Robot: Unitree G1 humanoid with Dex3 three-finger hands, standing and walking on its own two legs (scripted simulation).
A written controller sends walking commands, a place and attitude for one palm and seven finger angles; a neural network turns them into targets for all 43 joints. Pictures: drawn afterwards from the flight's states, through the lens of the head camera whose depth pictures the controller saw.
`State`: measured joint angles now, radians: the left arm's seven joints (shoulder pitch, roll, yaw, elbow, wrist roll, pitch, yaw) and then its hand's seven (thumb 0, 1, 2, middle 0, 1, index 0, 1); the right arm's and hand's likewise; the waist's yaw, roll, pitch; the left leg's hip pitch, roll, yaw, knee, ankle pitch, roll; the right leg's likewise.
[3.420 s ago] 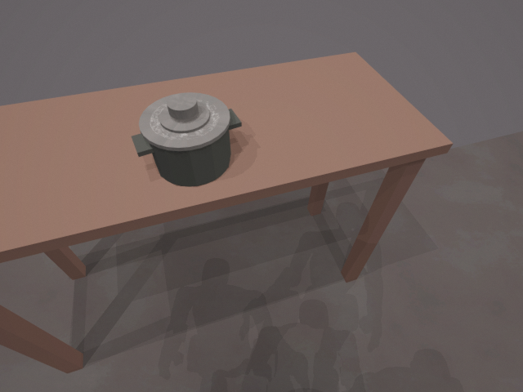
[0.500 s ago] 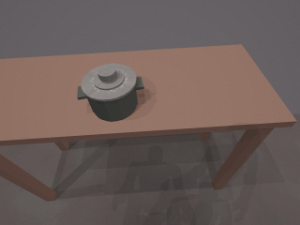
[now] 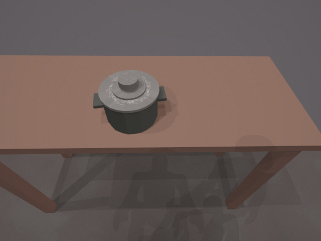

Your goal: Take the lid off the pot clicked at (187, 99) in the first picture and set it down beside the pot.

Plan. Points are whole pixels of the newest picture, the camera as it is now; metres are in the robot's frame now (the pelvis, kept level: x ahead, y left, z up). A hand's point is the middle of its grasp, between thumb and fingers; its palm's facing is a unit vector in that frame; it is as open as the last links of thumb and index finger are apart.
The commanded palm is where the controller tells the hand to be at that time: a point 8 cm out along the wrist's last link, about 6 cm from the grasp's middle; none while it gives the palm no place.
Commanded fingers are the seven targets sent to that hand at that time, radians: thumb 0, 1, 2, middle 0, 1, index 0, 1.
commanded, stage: come to a stop and stand still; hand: left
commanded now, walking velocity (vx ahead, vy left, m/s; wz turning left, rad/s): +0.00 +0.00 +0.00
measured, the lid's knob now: (128, 81) +0.48 +0.13 +0.13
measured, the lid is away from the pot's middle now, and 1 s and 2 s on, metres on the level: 0.00 0.00 0.00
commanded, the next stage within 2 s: look again from close up in 0.38 s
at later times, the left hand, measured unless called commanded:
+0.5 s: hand out of the picture +0.04 +0.20 -0.17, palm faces +0.02 -0.98 -0.21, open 7.4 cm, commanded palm none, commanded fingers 0.00 0.90 0.90 -0.20 -0.30 -0.20 -0.30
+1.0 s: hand out of the picture +0.01 +0.19 -0.18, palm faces +0.03 -0.98 -0.19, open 7.4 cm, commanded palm none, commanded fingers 0.00 0.90 0.90 -0.20 -0.30 -0.20 -0.30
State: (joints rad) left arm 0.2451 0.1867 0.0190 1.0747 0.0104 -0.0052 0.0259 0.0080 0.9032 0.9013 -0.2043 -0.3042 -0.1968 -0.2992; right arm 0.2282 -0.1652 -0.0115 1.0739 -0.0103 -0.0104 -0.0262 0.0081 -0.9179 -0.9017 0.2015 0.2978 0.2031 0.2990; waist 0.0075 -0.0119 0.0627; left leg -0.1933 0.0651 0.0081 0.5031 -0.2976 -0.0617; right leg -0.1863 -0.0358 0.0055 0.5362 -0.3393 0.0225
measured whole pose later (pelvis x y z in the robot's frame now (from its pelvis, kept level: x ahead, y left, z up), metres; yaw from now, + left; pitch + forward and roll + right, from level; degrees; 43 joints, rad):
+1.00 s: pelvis +0.00 +0.02 +0.00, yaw +0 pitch -1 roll +0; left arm 0.25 0.18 0.02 1.09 0.01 -0.01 0.03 0.01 0.90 0.90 -0.20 -0.30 -0.20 -0.30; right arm 0.25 -0.14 -0.02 1.12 -0.01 -0.01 -0.03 0.01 -0.92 -0.90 0.20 0.30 0.20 0.30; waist 0.00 -0.03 0.07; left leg -0.18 0.05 0.02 0.49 -0.29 -0.04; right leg -0.15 -0.05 0.01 0.48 -0.30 0.05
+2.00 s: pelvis -0.02 +0.02 +0.00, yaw +2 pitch -3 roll +0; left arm 0.64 0.23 0.14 -0.18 -0.01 -0.04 0.08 0.02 0.90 0.90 -1.22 -1.41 -1.21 -1.40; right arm 0.19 -0.18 0.02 0.60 0.00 -0.19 -0.08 0.01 -0.90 -0.90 0.20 0.30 0.21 0.30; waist 0.07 0.04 0.02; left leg -0.19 0.04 -0.02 0.53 -0.28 -0.03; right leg -0.14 -0.06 -0.02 0.49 -0.30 0.05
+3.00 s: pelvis -0.01 +0.02 +0.00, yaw +1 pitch -2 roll +0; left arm 0.54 0.39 0.24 -0.52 0.25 -0.02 0.12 0.02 0.88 0.91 -1.30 -1.49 -1.30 -1.49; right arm 0.19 -0.21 0.02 0.60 -0.01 -0.12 -0.06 0.02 -0.90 -0.90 0.20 0.30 0.21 0.30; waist 0.08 0.05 0.01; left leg -0.18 0.04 0.01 0.50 -0.29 -0.03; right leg -0.14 -0.06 0.00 0.48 -0.30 0.05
